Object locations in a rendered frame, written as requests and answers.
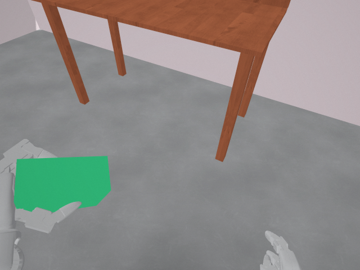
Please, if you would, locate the robot left forearm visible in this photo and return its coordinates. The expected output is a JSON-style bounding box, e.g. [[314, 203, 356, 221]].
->
[[0, 229, 25, 270]]

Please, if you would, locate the table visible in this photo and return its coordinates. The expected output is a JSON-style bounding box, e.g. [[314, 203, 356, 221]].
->
[[32, 0, 291, 162]]

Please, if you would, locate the left robot hand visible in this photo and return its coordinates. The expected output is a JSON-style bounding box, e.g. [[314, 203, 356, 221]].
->
[[0, 139, 82, 233]]

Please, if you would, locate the right robot hand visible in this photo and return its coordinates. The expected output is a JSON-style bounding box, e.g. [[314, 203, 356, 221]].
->
[[260, 231, 302, 270]]

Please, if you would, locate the sponge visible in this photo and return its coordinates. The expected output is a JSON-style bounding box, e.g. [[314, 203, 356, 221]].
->
[[14, 156, 111, 212]]

